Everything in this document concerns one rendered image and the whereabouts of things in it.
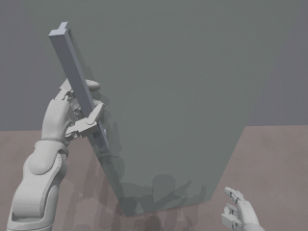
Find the handle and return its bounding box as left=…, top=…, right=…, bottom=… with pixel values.
left=48, top=22, right=109, bottom=152

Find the robot left forearm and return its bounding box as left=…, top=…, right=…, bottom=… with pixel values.
left=6, top=140, right=69, bottom=231

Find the fridge door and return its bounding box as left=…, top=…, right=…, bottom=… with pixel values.
left=20, top=0, right=305, bottom=217

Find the left robot hand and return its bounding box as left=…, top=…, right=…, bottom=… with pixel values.
left=41, top=79, right=105, bottom=147

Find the right robot hand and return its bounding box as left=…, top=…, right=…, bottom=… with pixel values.
left=221, top=187, right=260, bottom=231

